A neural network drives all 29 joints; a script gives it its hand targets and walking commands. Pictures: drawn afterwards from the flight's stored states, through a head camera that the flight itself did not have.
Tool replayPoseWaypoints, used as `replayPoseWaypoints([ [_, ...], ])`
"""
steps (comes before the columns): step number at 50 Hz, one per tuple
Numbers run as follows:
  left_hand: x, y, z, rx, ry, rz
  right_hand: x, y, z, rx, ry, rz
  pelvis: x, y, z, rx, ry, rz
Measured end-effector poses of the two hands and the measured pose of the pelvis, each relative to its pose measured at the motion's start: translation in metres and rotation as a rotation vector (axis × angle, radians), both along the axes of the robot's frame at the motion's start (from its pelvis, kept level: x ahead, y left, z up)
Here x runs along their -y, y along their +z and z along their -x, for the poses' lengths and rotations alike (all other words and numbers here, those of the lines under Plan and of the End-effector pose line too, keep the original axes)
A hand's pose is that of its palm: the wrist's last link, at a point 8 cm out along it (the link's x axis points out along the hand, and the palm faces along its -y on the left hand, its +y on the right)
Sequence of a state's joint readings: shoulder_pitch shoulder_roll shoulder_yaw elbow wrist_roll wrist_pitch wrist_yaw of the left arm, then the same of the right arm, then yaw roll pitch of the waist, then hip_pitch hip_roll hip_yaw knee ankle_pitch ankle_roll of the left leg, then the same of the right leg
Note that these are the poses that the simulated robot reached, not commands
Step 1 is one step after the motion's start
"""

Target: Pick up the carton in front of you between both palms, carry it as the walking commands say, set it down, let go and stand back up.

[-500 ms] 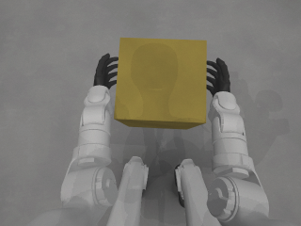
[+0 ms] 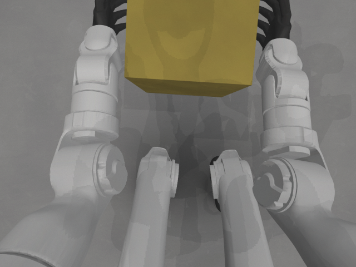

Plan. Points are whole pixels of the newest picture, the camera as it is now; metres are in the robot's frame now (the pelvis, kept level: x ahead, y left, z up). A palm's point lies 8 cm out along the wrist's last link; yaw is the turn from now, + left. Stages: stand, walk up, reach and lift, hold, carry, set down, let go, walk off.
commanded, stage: set down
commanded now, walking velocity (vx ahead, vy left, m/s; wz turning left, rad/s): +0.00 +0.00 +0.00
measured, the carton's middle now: (188, 43) +0.53 +0.03 -0.21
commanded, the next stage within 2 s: none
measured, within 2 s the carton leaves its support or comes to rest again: rests again in 0.68 s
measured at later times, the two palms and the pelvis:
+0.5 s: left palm (123, 30) +0.57 +0.19 -0.26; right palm (248, 44) +0.56 -0.11 -0.26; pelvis +0.01 +0.00 -0.09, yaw -1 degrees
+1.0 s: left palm (122, 37) +0.56 +0.19 -0.27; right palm (247, 46) +0.55 -0.12 -0.27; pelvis -0.01 +0.00 -0.11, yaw -1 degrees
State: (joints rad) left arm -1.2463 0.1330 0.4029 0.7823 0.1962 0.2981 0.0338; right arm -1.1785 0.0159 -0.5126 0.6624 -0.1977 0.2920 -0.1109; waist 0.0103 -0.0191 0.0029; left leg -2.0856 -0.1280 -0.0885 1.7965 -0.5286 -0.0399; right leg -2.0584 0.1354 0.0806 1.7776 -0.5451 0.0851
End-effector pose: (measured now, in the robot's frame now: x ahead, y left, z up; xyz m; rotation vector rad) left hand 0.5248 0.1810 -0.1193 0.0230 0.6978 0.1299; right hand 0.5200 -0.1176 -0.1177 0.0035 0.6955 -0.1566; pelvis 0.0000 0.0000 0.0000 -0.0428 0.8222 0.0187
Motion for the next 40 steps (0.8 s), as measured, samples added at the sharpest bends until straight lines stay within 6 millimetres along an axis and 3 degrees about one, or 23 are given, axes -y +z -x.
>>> replayPoseWaypoints([
  [21, -0.006, -0.129, -0.038, -0.038, -0.042, -0.031, -0.005, -0.131, -0.033, -0.036, -0.004, -0.001, -0.002, -0.077, -0.003, 0.077, -0.014, 0.010],
  [29, -0.005, -0.139, -0.047, -0.034, -0.042, -0.028, -0.003, -0.146, -0.039, -0.029, -0.001, -0.007, -0.003, -0.093, -0.007, 0.107, -0.022, -0.001],
  [40, -0.008, -0.148, -0.035, -0.041, -0.056, -0.013, -0.003, -0.151, -0.034, -0.029, 0.018, -0.019, -0.002, -0.105, 0.002, 0.174, -0.026, -0.006],
])
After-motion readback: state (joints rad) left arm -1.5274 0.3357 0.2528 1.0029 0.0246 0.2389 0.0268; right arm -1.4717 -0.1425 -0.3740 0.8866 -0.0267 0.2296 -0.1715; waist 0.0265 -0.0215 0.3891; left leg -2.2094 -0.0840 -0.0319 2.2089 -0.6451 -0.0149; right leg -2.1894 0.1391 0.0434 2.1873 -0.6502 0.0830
